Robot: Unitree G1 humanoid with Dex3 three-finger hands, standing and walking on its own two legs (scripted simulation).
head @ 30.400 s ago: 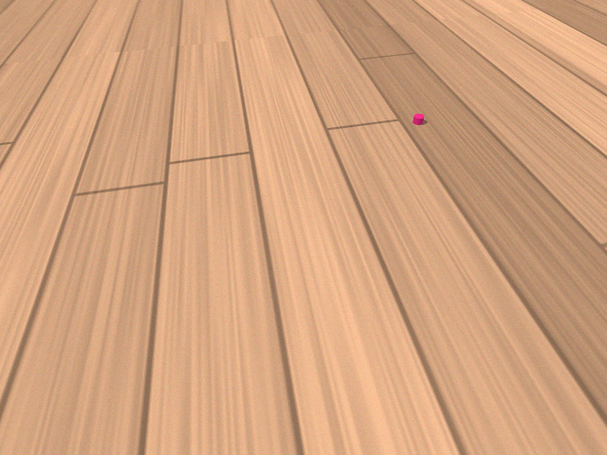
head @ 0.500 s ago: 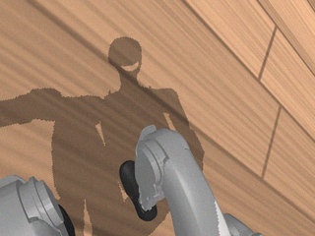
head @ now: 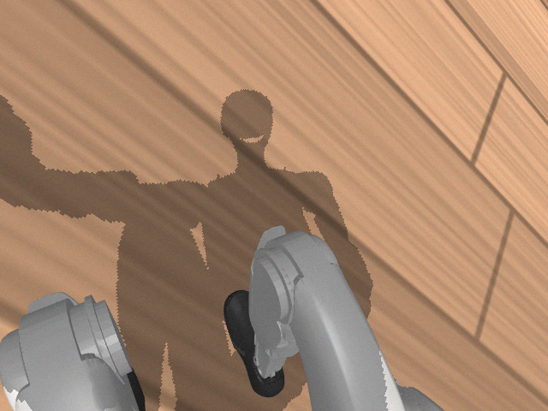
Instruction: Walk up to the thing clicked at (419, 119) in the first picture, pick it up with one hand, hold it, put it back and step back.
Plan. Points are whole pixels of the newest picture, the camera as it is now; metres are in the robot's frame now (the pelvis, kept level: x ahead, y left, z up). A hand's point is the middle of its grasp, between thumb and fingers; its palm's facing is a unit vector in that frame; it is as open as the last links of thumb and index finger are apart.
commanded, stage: withdraw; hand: left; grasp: from above
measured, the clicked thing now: out of the picture +0.46 +0.32 -0.29
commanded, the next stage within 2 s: home in 0.58 s
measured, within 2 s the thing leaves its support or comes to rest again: neither
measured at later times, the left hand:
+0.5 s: hand out of the picture +0.41 +0.33 -0.10, palm faces -0.49 -0.11 -0.87, open 14.0 cm
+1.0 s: hand out of the picture +0.46 +0.35 -0.12, palm faces -0.28 -0.25 -0.92, open 11.4 cm
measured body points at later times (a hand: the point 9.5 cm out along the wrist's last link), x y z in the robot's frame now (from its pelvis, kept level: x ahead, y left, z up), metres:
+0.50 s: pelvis -0.02 -0.01 +0.05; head +0.20 +0.08 +0.43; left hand +0.43 +0.33 -0.05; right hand +0.10 -0.28 -0.05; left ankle +0.06 +0.12 -0.27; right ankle +0.12 -0.11 -0.27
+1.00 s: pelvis +0.01 +0.00 +0.03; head +0.25 +0.09 +0.40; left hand +0.47 +0.36 -0.07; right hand +0.06 -0.26 -0.07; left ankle +0.06 +0.12 -0.27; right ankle +0.12 -0.11 -0.27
